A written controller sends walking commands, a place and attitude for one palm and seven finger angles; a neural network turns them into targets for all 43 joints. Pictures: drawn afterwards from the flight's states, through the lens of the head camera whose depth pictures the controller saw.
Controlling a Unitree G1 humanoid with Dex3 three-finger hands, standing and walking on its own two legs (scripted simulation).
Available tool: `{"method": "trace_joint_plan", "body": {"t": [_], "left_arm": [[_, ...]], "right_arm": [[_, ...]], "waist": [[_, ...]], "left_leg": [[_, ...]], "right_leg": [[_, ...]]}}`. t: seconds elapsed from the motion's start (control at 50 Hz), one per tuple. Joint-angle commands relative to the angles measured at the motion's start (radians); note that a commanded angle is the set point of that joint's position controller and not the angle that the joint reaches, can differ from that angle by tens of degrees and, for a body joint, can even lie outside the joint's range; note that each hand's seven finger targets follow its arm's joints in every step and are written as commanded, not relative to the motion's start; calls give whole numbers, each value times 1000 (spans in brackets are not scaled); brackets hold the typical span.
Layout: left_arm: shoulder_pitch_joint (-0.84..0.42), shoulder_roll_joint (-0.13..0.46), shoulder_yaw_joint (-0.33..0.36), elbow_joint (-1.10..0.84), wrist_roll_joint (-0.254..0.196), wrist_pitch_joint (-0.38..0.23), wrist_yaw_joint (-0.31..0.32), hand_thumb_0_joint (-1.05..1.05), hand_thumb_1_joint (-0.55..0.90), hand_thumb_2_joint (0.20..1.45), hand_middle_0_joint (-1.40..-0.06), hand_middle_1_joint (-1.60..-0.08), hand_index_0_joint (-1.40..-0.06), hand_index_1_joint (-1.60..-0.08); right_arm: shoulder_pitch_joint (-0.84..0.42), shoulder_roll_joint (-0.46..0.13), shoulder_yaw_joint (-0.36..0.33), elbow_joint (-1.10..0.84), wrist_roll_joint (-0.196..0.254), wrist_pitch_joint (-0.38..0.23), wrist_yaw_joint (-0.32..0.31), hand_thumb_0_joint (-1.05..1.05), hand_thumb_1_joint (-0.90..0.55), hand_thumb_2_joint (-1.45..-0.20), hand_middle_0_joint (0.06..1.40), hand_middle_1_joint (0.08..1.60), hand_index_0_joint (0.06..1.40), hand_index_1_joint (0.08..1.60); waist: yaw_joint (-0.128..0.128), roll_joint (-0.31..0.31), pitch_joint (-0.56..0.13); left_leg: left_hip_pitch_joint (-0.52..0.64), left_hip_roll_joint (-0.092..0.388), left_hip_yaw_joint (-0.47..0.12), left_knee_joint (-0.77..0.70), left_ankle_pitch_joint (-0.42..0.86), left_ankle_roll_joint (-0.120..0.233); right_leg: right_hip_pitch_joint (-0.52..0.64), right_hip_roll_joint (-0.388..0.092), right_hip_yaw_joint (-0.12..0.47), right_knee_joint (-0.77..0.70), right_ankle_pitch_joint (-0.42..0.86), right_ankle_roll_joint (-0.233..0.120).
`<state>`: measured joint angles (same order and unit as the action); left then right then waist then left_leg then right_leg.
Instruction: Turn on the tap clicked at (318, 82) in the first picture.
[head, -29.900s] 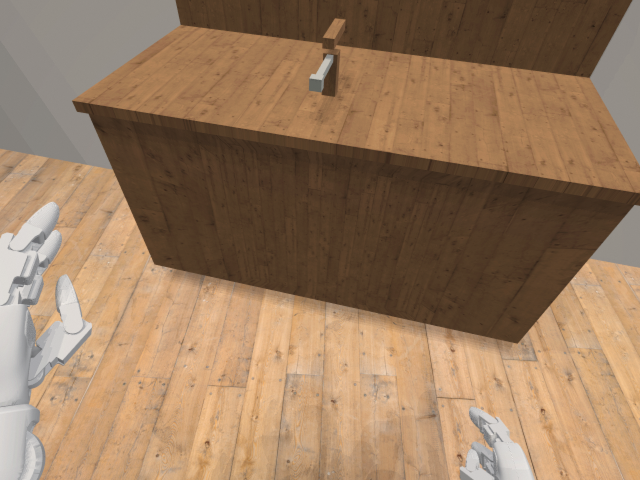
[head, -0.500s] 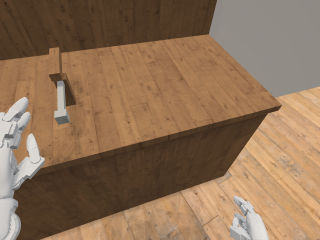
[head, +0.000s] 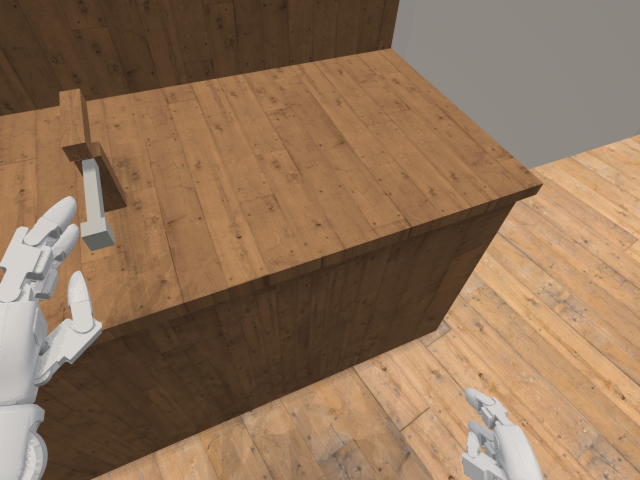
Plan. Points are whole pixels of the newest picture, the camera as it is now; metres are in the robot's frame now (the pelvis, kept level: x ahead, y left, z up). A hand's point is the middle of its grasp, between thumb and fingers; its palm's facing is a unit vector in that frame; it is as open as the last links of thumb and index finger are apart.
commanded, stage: come to a stop and stand still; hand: left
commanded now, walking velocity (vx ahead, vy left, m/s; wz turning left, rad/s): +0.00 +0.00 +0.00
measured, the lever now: (98, 234) +0.37 +0.31 +0.09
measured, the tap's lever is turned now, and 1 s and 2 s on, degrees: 0 0 0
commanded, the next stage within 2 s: look again from close up in 0.62 s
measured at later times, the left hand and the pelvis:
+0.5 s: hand (31, 361) +0.19 +0.27 +0.14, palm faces +0.43 -0.85 -0.32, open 7.4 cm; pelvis -0.03 +0.01 +0.00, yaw +1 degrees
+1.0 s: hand (30, 353) +0.19 +0.26 +0.16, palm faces +0.41 -0.85 -0.34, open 7.4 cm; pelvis -0.02 +0.01 +0.00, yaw +1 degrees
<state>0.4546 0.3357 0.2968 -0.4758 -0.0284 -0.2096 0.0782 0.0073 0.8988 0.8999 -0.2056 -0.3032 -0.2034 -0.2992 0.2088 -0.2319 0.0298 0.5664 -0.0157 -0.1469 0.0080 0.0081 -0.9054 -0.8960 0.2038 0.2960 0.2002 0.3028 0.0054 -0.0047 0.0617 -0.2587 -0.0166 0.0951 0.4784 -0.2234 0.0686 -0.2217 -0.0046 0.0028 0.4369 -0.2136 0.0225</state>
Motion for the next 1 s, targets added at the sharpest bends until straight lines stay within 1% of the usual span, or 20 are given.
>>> {"method": "trace_joint_plan", "body": {"t": [0.0, 0.04, 0.08, 0.18, 0.26, 0.32, 0.36, 0.38, 0.4, 0.48, 0.52, 0.58, 0.6, 0.66, 0.72, 0.78, 0.82, 0.88, 0.96, 0.98], "left_arm": [[-89, 243, 247, -197, -15, -46, 46, 0, 900, 900, -200, -300, -200, -300], [-111, 245, 239, -239, -21, -44, 51, 0, 900, 900, -200, -300, -200, -300], [-142, 254, 232, -317, -19, -45, 56, 0, 900, 900, -200, -300, -200, -300], [-95, 161, 145, -290, -14, -38, 58, 0, 900, 900, -200, -300, -200, -300], [-81, 125, 119, -158, -7, -23, 58, 0, 900, 900, -200, -300, -200, -300], [-132, 133, 122, -123, -2, -21, 60, 0, 900, 900, -200, -300, -200, -300], [-172, 141, 123, -141, 2, -26, 60, 0, 900, 900, -200, -300, -200, -300], [-203, 168, 138, -181, 4, -28, 63, 0, 900, 900, -200, -300, -200, -300], [-203, 148, 119, -176, 5, -27, 63, 0, 900, 900, -200, -300, -200, -300], [-207, 179, 135, -244, 4, -25, 71, 0, 900, 900, -200, -300, -200, -300], [-179, 158, 120, -233, 1, -22, 72, 0, 900, 900, -200, -300, -200, -300], [-151, 169, 137, -233, 0, -22, 76, 0, 900, 900, -200, -300, -200, -300], [-138, 144, 120, -216, -2, -23, 75, 0, 900, 900, -200, -300, -200, -300], [-105, 144, 130, -170, -7, -22, 75, 0, 900, 900, -200, -300, -200, -300], [-103, 149, 132, -177, -11, -24, 73, 0, 900, 900, -200, -300, -200, -300], [-132, 159, 130, -213, -10, -27, 74, 0, 900, 900, -200, -300, -200, -300], [-129, 148, 118, -215, -8, -28, 74, 0, 900, 900, -200, -300, -200, -300], [-132, 179, 143, -243, -11, -31, 78, 0, 900, 900, -200, -300, -200, -300], [-127, 156, 126, -225, -12, -33, 79, 0, 900, 900, -200, -300, -200, -300], [-119, 175, 147, -226, -13, -33, 80, 0, 900, 900, -200, -300, -200, -300]], "right_arm": [[-128, -109, -44, -174, 4, -36, -46, 0, -900, -900, 200, 300, 200, 300], [-125, -108, -45, -180, 10, -37, -51, 0, -900, -900, 200, 300, 200, 300], [-128, -109, -44, -182, 8, -43, -52, 0, -900, -900, 200, 300, 200, 300], [-122, -120, -50, -164, 7, -64, -44, 0, -900, -900, 200, 300, 200, 300], [-123, -119, -50, -145, 4, -51, -42, 0, -900, -900, 200, 300, 200, 300], [-128, -114, -48, -141, 5, -33, -48, 0, -900, -900, 200, 300, 200, 300], [-134, -108, -45, -147, 5, -30, -51, 0, -900, -900, 200, 300, 200, 300], [-141, -110, -44, -149, 4, -29, -54, 0, -900, -900, 200, 300, 200, 300], [-144, -101, -39, -155, 4, -28, -55, 0, -900, -900, 200, 300, 200, 300], [-153, -102, -35, -165, -1, -34, -55, 0, -900, -900, 200, 300, 200, 300], [-152, -97, -30, -166, -1, -36, -52, 0, -900, -900, 200, 300, 200, 300], [-149, -102, -36, -157, -4, -37, -50, 0, -900, -900, 200, 300, 200, 300], [-142, -96, -34, -152, -3, -34, -50, 0, -900, -900, 200, 300, 200, 300], [-140, -97, -38, -148, -3, -27, -51, 0, -900, -900, 200, 300, 200, 300], [-142, -100, -42, -145, -2, -22, -54, 0, -900, -900, 200, 300, 200, 300], [-151, -104, -44, -143, 0, -25, -58, 0, -900, -900, 200, 300, 200, 300], [-146, -104, -43, -143, 1, -26, -58, 0, -900, -900, 200, 300, 200, 300], [-151, -106, -45, -144, 0, -28, -62, 0, -900, -900, 200, 300, 200, 300], [-147, -106, -46, -142, 1, -26, -63, 0, -900, -900, 200, 300, 200, 300], [-149, -107, -47, -140, -2, -25, -65, 0, -900, -900, 200, 300, 200, 300]], "waist": [[26, 22, -160], [32, 115, -181], [32, 149, -215], [25, 88, -209], [17, 26, -101], [17, 30, -74], [20, 65, -80], [20, 90, -99], [23, 98, -98], [28, 89, -130], [30, 71, -131], [27, 113, -143], [26, 108, -136], [25, 41, -124], [23, 32, -138], [21, 89, -130], [23, 86, -134], [25, 86, -146], [26, 100, -131], [28, 94, -140]], "left_leg": [[56, 100, -122, -112, 174, -50], [67, 96, -112, -108, 174, -48], [86, 97, -118, -95, 199, -50], [116, 94, -123, -95, 130, -54], [55, 97, -138, -139, -65, -60], [36, 104, -153, -181, -142, -63], [25, 107, -164, -208, -183, -63], [35, 108, -166, -222, -175, -65], [31, 112, -167, -224, -180, -62], [43, 101, -163, -222, -158, -63], [42, 96, -158, -209, -132, -68], [60, 91, -154, -203, -101, -75], [54, 95, -159, -206, -109, -78], [45, 91, -155, -192, -107, -75], [56, 87, -147, -171, -46, -75], [62, 87, -156, -189, -61, -79], [60, 87, -155, -184, -52, -76], [71, 82, -155, -180, -18, -80], [71, 88, -165, -198, -32, -89], [74, 87, -170, -202, -19, -92]], "right_leg": [[59, -39, 2, -20, 154, -31], [84, -41, 14, -20, 165, -33], [108, -39, 7, -11, 182, -35], [83, -40, 14, -45, 165, -38], [2, -34, 26, -101, 31, -34], [-16, -21, 24, -110, -33, -31], [-1, -14, 18, -101, -46, -29], [15, -7, 12, -84, -35, -28], [25, -10, 11, -86, -26, -28], [57, -8, 12, -89, -6, -31], [65, -13, 12, -99, 3, -32], [60, -13, 14, -101, 9, -37], [60, -13, 10, -100, 6, -35], [50, -19, 18, -122, 0, -35], [58, -25, 18, -122, 37, -34], [47, -19, 13, -112, 17, -33], [57, -19, 14, -107, 38, -33], [65, -19, 12, -99, 57, -33], [56, -11, 8, -92, 44, -31], [64, -9, 6, -90, 49, -32]]}}
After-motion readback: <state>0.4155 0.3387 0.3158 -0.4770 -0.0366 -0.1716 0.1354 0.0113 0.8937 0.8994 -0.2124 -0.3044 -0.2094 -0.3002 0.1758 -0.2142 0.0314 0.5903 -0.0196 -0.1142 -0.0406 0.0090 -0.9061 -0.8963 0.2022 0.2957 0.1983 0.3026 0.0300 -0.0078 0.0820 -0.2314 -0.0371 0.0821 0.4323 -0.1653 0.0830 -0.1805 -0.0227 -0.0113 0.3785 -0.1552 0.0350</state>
